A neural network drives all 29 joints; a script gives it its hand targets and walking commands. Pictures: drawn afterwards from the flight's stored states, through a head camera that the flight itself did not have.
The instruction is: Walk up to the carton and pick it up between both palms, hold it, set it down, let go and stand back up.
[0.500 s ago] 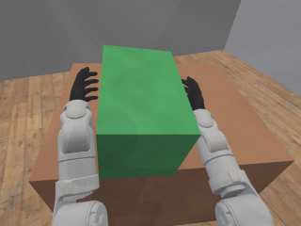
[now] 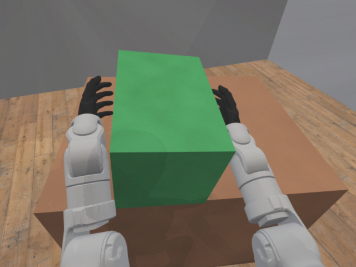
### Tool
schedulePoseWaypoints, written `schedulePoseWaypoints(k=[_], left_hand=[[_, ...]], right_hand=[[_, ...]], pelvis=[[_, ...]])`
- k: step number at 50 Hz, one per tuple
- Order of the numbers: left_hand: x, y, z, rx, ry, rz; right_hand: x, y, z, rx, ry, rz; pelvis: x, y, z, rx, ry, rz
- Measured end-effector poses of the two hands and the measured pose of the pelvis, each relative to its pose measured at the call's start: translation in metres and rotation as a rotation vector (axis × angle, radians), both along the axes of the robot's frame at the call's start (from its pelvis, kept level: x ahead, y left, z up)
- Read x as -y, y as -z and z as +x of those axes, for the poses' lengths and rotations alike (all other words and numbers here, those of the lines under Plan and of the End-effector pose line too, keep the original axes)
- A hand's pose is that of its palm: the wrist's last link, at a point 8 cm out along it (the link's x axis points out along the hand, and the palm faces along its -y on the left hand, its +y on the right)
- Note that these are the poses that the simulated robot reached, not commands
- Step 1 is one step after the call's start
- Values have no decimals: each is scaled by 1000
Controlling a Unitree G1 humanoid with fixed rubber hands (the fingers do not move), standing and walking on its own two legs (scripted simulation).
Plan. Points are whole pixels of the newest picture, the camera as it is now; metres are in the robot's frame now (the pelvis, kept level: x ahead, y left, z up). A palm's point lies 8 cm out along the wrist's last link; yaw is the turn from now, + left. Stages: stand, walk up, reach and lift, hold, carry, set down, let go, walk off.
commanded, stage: hold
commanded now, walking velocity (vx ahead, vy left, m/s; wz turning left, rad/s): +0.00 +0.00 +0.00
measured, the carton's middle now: (161, 125) +0.39 +0.01 +0.15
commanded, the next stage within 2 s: none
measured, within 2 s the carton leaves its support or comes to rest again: neither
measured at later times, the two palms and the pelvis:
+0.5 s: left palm (85, 118) +0.36 +0.16 +0.20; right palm (223, 123) +0.36 -0.12 +0.17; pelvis +0.01 +0.01 +0.00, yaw +0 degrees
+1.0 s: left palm (85, 118) +0.36 +0.16 +0.20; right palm (223, 125) +0.36 -0.12 +0.17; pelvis +0.01 +0.01 +0.00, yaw +0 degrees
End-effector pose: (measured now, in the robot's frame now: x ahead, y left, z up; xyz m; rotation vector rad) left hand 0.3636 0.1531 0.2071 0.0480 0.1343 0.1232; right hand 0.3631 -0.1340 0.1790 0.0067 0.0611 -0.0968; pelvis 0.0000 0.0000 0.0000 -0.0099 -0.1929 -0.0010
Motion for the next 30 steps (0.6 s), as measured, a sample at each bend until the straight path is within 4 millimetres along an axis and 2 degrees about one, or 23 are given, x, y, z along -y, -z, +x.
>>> schedulePoseWaypoints(k=[30], left_hand=[[-9, 6, 2, 4, 11, 4]], right_hand=[[-9, 6, 1, 8, 5, 2]], pelvis=[[-10, 0, 7, 0, 3, -7]])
